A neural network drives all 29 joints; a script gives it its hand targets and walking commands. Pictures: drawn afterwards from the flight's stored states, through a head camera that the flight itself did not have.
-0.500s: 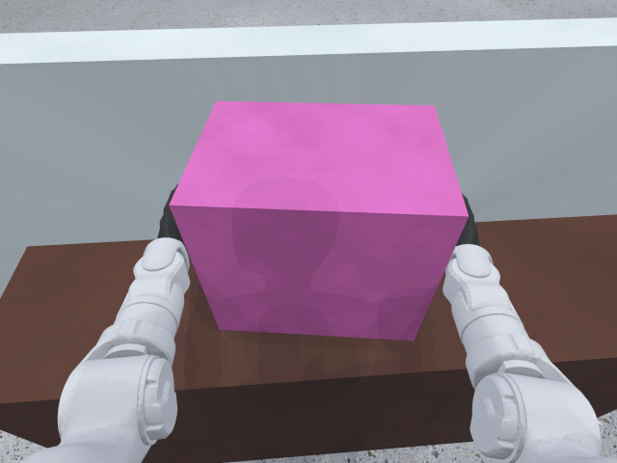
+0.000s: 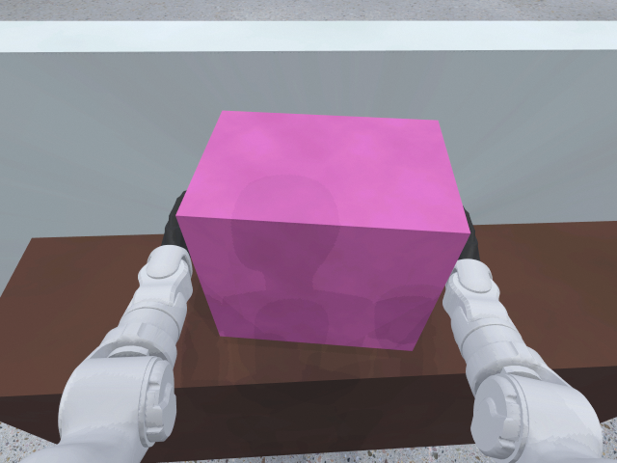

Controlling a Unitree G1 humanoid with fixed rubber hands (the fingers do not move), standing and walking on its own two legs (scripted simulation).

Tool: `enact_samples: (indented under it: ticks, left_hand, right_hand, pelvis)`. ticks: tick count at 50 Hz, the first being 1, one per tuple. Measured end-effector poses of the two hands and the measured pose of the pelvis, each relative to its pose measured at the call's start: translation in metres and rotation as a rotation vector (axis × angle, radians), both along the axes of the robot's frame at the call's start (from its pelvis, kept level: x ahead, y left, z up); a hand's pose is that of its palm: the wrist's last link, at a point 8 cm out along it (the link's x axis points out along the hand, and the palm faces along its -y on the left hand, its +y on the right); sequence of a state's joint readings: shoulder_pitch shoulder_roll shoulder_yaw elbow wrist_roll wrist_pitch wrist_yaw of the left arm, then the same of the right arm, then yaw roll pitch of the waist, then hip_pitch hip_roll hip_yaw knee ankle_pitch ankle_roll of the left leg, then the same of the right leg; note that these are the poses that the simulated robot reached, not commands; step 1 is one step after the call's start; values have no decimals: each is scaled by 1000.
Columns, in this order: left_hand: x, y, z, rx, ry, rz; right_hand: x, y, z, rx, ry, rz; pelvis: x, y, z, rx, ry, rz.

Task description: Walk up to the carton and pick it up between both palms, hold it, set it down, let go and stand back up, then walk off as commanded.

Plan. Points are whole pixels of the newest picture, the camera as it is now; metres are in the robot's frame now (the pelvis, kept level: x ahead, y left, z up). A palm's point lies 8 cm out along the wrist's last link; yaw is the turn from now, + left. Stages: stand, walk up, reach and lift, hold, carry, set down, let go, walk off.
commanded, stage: set down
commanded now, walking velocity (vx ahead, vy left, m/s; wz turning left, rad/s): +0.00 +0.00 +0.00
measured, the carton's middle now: (321, 235) +0.44 -0.01 +0.04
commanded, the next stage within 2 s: none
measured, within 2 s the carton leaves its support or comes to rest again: rests again in 0.76 s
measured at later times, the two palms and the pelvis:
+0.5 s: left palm (182, 255) +0.41 +0.20 +0.03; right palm (453, 270) +0.38 -0.19 +0.03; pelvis +0.00 +0.00 +0.00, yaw +1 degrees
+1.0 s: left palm (179, 255) +0.41 +0.20 +0.03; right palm (453, 282) +0.37 -0.20 +0.00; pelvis -0.01 +0.00 -0.02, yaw +0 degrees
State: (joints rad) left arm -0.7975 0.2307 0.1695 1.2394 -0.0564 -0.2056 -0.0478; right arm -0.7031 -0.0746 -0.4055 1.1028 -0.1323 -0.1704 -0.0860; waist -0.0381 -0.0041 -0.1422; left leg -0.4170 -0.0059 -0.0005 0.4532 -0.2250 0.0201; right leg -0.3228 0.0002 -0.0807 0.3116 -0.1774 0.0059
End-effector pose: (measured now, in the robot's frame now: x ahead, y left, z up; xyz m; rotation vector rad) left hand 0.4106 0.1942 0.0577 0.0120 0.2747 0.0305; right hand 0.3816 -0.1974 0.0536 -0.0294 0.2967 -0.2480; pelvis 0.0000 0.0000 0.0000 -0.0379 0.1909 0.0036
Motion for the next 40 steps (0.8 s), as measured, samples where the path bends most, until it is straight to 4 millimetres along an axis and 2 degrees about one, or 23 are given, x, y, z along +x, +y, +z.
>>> enact_samples:
  ticks: [18, 27, 40]
  left_hand:
    - [-3, 2, -17, 0, 16, 4]
    - [-2, 3, -29, 6, 32, 3]
    - [2, 3, -28, 79, 7, -26]
  right_hand:
    - [-2, 2, -16, -1, 15, 4]
    - [-3, 2, -32, 9, 31, -1]
    - [-5, 2, -41, 50, 10, -26]
  pelvis:
    - [2, 0, -2, -8, 9, 14]
    - [5, 1, -4, -11, 31, 14]
    - [0, 1, -8, -19, 49, 18]
